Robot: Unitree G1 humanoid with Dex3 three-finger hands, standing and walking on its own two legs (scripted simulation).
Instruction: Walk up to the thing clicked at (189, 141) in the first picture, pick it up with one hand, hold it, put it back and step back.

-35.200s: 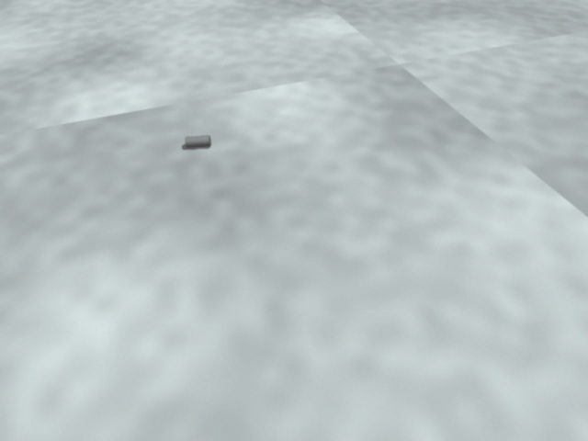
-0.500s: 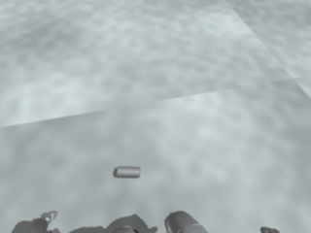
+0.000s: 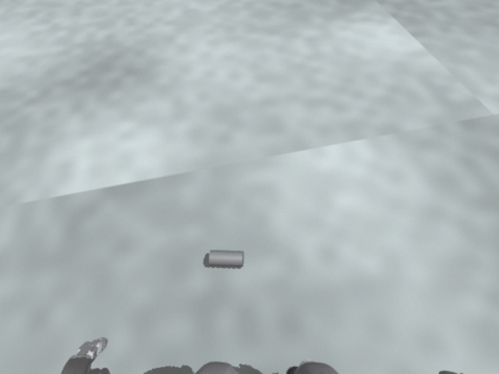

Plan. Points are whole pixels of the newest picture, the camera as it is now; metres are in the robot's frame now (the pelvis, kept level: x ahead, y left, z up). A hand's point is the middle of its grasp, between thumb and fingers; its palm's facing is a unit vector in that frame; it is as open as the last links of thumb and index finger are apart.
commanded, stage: step back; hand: left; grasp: from above
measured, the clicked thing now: (226, 258) +0.59 +0.14 -0.73
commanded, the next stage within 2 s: none
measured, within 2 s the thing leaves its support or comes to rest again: neither
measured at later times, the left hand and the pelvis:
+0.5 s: hand out of the picture -0.08 +0.27 -0.16, palm faces -0.06 -0.92 -0.39, open 7.4 cm; pelvis -0.17 +0.00 -0.01, yaw -5 degrees
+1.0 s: hand out of the picture -0.21 +0.25 -0.15, palm faces +0.02 -0.93 -0.37, open 7.4 cm; pelvis -0.34 -0.02 +0.00, yaw +1 degrees
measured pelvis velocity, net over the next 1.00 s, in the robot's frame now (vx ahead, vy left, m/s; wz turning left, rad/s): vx -0.34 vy -0.02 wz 0.02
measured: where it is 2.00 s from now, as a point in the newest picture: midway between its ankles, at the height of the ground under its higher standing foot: outside the picture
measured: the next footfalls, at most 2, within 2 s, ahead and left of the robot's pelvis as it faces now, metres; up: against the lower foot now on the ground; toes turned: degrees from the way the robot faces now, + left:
left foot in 0.08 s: -0.01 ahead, +0.12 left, +0.00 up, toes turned -1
right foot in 0.52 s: -0.18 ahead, -0.14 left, +0.00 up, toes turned -2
